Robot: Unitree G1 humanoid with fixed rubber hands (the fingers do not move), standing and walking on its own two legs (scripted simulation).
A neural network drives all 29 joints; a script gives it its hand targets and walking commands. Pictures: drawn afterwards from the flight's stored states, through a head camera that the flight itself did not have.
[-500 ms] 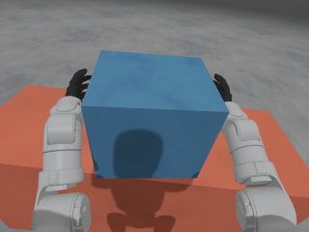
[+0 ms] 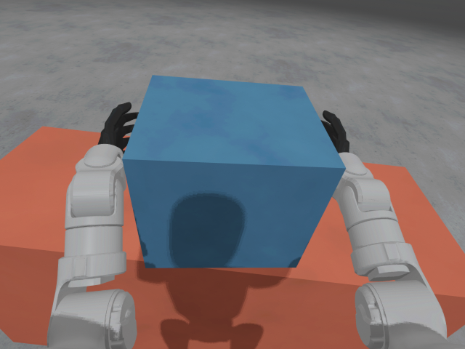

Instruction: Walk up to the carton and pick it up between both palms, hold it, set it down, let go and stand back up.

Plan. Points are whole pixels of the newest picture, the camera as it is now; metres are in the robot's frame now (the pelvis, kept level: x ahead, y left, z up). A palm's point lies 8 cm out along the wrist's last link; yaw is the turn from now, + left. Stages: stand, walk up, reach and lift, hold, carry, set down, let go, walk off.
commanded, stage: hold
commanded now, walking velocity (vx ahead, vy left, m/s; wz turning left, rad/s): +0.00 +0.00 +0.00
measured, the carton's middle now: (226, 174) +0.38 +0.01 +0.16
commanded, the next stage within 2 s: none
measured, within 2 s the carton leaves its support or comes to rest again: neither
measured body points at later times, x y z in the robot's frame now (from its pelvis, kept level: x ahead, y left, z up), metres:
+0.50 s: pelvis +0.00 +0.00 +0.00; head -0.06 +0.03 +0.44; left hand +0.37 +0.19 +0.22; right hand +0.38 -0.17 +0.22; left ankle +0.04 +0.10 -0.75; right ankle +0.00 -0.10 -0.75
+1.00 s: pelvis +0.00 +0.00 +0.00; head -0.06 +0.03 +0.44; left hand +0.37 +0.19 +0.22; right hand +0.38 -0.17 +0.22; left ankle +0.04 +0.10 -0.75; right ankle +0.00 -0.10 -0.75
